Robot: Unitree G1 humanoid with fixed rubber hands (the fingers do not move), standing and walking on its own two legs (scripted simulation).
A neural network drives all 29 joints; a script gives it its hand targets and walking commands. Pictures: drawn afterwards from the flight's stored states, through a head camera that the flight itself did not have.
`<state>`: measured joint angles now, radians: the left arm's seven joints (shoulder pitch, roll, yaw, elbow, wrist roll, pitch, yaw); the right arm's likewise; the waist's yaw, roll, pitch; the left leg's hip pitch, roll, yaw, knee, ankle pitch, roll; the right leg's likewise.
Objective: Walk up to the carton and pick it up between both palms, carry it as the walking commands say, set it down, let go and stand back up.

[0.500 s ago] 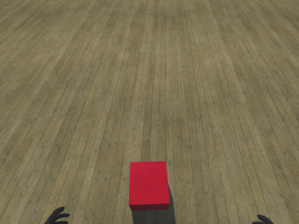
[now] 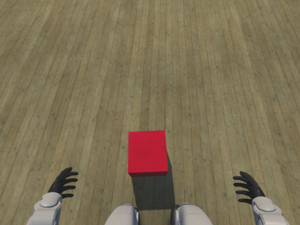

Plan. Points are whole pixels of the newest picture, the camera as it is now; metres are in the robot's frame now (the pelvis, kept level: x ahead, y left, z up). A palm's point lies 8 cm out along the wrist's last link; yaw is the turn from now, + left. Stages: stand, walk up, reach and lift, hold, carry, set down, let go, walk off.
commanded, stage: reach and lift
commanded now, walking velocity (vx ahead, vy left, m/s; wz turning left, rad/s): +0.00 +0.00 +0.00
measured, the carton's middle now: (147, 154) +0.44 +0.05 -0.68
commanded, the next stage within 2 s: none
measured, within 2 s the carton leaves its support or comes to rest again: neither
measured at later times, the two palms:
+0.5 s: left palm (74, 158) +0.28 +0.28 -0.15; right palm (229, 156) +0.30 -0.23 -0.15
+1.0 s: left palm (97, 127) +0.41 +0.24 -0.21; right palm (203, 123) +0.44 -0.18 -0.21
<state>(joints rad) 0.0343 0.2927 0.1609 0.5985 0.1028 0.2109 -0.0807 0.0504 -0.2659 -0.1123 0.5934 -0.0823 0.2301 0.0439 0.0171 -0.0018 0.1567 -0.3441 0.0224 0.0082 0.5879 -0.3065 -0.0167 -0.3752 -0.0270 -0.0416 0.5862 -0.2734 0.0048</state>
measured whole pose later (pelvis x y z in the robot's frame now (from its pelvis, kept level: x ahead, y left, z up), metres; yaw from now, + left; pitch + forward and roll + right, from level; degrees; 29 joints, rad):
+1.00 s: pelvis -0.06 +0.00 -0.10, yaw +0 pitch +41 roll +1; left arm -1.04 0.30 0.33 0.92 -0.01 0.16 -0.03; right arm -1.06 -0.25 -0.25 0.86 -0.01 0.20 -0.06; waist 0.04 -0.01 0.00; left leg -1.43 0.00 -0.01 1.06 -0.34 -0.02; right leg -1.46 0.00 0.03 1.04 -0.29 0.02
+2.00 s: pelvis -0.10 +0.00 -0.30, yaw +2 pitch +51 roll +0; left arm -1.29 0.34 0.24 0.96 -0.09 0.13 0.05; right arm -1.27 -0.29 -0.25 0.91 0.06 0.15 -0.12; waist 0.02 0.00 0.06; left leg -2.17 -0.05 -0.06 1.84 -0.55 -0.05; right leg -2.20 0.04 0.05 1.81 -0.49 0.04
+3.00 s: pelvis -0.11 -0.01 -0.40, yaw +3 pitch +37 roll +0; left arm -1.54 0.41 0.06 1.27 -0.24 0.03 0.07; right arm -1.53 -0.38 -0.05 1.24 0.26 0.04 -0.10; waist 0.01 0.01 0.43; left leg -2.29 0.00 -0.03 2.23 -0.60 -0.02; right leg -2.31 -0.01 0.01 2.20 -0.55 0.02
